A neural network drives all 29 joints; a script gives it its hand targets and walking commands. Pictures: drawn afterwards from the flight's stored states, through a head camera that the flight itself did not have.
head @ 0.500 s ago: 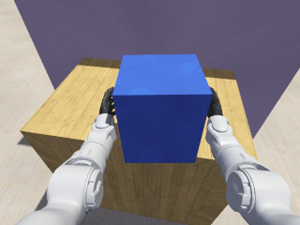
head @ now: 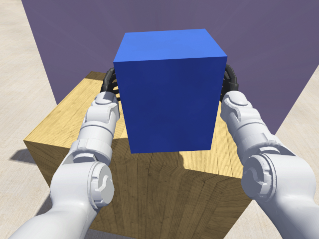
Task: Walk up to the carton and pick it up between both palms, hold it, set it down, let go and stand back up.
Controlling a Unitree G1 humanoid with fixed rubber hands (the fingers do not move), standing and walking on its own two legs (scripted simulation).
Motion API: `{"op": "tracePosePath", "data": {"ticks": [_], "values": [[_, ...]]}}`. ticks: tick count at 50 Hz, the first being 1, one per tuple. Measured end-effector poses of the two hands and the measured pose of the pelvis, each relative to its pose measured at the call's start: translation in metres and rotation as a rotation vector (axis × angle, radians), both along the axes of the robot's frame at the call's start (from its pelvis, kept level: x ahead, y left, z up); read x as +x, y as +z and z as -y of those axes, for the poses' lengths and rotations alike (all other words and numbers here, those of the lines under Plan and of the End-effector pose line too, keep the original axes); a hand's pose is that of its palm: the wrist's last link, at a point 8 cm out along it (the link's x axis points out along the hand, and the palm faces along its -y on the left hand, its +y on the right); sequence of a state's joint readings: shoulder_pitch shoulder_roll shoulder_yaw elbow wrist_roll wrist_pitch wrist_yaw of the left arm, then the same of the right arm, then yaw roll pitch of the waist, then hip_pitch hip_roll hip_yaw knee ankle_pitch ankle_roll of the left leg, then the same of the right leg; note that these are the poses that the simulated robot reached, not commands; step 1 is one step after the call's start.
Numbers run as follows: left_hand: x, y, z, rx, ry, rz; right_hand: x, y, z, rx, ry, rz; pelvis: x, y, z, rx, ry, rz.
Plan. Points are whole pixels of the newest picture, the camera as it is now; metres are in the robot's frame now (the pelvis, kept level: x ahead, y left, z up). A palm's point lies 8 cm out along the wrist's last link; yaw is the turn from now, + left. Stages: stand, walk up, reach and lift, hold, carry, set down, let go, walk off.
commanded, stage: reach and lift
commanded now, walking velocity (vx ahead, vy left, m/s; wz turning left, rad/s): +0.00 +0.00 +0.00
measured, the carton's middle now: (167, 91) +0.45 +0.01 +0.21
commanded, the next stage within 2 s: hold in 1.92 s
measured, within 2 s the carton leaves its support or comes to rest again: neither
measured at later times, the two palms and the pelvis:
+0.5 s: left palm (112, 99) +0.40 +0.15 +0.20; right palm (235, 103) +0.40 -0.15 +0.21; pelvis +0.00 -0.01 +0.00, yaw +2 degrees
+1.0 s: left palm (105, 103) +0.38 +0.16 +0.21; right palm (234, 98) +0.39 -0.14 +0.23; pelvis +0.00 +0.00 +0.00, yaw +2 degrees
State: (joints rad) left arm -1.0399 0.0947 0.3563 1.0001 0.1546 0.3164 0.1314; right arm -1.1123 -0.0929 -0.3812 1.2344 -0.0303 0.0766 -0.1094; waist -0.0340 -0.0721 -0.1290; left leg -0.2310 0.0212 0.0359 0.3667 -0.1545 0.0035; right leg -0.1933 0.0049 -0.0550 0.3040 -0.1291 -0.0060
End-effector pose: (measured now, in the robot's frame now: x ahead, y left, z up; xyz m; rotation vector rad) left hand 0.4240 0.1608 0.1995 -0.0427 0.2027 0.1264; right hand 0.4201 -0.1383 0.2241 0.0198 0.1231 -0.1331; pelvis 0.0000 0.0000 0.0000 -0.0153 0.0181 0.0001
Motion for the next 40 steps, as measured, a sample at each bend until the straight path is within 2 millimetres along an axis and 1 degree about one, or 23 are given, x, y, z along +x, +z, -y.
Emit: {"op": "tracePosePath", "data": {"ticks": [4,10,13,17,20,24,31,35,40], "values": [[-0.006,-0.005,-0.004,-0.004,0.012,-0.007,-0.002,0.000,-0.004,-0.007,0.012,-0.007,0.001,0.001,0.003,0.001,0.005,0.027],[-0.016,-0.018,-0.007,0.006,0.022,-0.028,-0.007,-0.014,-0.008,-0.011,0.025,-0.029,0.002,0.000,0.007,-0.002,0.023,0.043],[-0.017,-0.021,-0.004,0.025,0.012,-0.033,-0.011,-0.021,-0.005,0.003,0.016,-0.033,0.003,0.000,0.009,-0.003,0.038,0.042],[-0.018,-0.018,0.003,0.044,0.001,-0.030,-0.016,-0.025,0.003,0.011,0.006,-0.030,0.003,0.000,0.009,-0.005,0.045,0.047],[-0.019,-0.011,0.008,0.056,-0.007,-0.026,-0.019,-0.023,0.009,0.020,-0.001,-0.026,0.003,-0.001,0.009,-0.005,0.044,0.053],[-0.019,0.001,0.013,0.065,-0.011,-0.018,-0.021,-0.014,0.014,0.034,-0.006,-0.019,0.002,-0.001,0.008,-0.004,0.038,0.061],[-0.022,0.018,0.012,0.073,-0.007,-0.011,-0.021,0.003,0.013,0.038,0.000,-0.013,0.001,-0.001,0.006,-0.001,0.031,0.072],[-0.025,0.021,0.008,0.071,-0.001,-0.014,-0.021,0.008,0.009,0.034,0.009,-0.018,0.002,-0.001,0.006,-0.002,0.033,0.076],[-0.030,0.017,0.003,0.068,0.004,-0.020,-0.023,0.009,0.003,0.034,0.017,-0.026,0.003,-0.001,0.005,-0.006,0.039,0.078]]}}
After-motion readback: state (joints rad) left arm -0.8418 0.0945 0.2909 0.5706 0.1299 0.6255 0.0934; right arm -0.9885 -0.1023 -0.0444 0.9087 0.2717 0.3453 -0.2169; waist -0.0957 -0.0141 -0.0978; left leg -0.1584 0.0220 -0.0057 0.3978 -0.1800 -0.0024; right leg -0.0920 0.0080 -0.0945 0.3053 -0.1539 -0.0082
